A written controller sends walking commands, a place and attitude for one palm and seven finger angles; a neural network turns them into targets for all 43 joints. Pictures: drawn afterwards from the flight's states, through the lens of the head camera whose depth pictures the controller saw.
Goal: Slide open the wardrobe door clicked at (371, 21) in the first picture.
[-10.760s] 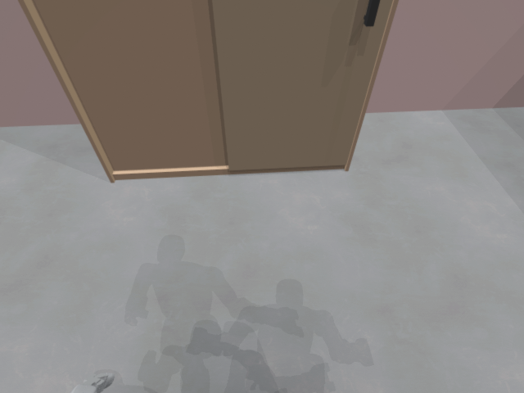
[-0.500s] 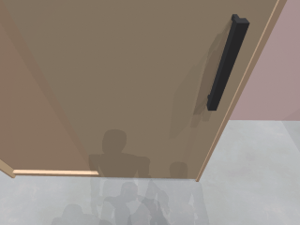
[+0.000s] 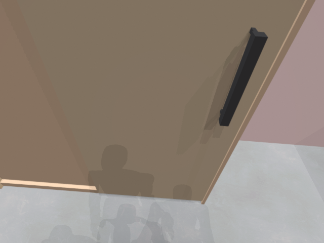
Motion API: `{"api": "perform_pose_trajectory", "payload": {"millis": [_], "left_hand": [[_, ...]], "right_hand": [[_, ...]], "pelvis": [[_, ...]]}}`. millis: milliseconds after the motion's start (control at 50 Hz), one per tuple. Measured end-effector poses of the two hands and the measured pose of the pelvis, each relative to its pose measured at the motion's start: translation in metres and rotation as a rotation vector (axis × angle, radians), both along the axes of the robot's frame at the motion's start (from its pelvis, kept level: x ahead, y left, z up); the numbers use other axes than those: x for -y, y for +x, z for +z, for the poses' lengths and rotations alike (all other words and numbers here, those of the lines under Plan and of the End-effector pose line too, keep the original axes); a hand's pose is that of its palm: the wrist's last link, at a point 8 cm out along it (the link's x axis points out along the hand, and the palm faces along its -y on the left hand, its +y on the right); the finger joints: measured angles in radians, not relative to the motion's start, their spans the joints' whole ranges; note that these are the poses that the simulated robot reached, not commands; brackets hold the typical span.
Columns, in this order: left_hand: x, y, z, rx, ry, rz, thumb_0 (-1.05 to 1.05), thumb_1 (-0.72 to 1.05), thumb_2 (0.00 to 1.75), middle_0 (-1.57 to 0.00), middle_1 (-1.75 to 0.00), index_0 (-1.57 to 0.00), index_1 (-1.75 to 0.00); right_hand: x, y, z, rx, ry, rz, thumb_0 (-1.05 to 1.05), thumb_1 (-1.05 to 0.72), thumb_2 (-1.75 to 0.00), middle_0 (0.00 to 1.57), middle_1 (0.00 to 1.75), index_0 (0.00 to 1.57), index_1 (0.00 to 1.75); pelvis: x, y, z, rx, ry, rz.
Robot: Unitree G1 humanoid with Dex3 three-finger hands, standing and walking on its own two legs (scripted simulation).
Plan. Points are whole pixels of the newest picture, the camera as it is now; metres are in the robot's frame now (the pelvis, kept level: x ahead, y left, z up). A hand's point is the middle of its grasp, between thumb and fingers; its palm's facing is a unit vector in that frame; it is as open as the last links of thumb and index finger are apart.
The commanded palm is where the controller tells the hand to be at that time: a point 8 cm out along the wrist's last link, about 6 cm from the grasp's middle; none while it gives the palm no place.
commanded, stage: come to a stop and stand still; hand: right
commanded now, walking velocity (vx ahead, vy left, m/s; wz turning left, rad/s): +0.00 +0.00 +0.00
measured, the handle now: (236, 82) +0.51 -0.17 +0.17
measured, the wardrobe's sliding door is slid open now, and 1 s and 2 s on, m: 0.00 0.00 0.00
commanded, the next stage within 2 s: look again from close up in 0.26 s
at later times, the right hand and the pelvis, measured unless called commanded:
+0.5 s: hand out of the picture +0.02 -0.17 -0.17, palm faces +0.03 +0.98 -0.20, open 7.3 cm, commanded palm none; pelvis +0.01 +0.00 +0.00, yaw +0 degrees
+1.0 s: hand out of the picture +0.02 -0.16 -0.17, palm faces +0.03 +0.98 -0.20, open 7.4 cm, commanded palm none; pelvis +0.01 +0.02 +0.00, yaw +0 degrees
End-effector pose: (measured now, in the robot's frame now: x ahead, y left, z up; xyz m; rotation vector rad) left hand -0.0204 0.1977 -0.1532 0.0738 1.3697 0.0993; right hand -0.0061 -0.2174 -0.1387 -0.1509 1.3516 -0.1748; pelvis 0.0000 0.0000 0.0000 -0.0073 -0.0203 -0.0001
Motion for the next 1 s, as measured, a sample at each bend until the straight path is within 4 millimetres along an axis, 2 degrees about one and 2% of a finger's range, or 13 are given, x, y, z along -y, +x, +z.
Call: {"api": "perform_pose_trajectory", "payload": {"millis": [120,220,460,660,1000], "left_hand": [[0.001,0.004,0.000,-0.006,0.000,-0.010,0.01,0.91,0.90,-0.19,-0.30,-0.20,-0.30],[-0.006,0.008,0.001,-0.012,0.017,-0.014,0.01,0.91,0.90,-0.19,-0.30,-0.20,-0.30],[-0.027,0.024,0.008,-0.012,0.068,-0.027,0.01,0.91,0.90,-0.19,-0.30,-0.19,-0.30],[-0.030,0.035,0.010,-0.005,0.068,-0.036,0.01,0.91,0.90,-0.19,-0.30,-0.19,-0.30],[-0.032,0.028,0.008,-0.043,0.053,-0.025,0.01,0.91,0.90,-0.19,-0.30,-0.20,-0.30]], "right_hand": [[0.010,0.017,0.005,0.035,-0.019,0.008,0.01,-0.91,-0.90,0.20,0.30,0.20,0.30],[0.010,0.023,0.005,0.034,-0.019,0.012,0.01,-0.91,-0.90,0.20,0.30,0.20,0.30],[0.002,0.017,0.000,-0.009,0.007,0.010,0.01,-0.91,-0.90,0.20,0.30,0.20,0.30],[-0.006,0.014,-0.001,-0.027,0.018,0.006,0.00,-0.91,-0.90,0.20,0.30,0.20,0.30],[-0.011,0.020,0.000,-0.023,0.010,0.006,0.00,-0.91,-0.90,0.20,0.30,0.20,0.30]], "pelvis": [[0.002,0.002,0.001,0.005,-0.004,0.001],[0.002,0.004,0.002,0.008,-0.005,0.003],[-0.003,0.009,0.003,0.012,-0.003,0.003],[-0.008,0.011,0.004,0.010,-0.002,0.001],[-0.016,0.015,0.004,0.004,-0.002,0.001]]}}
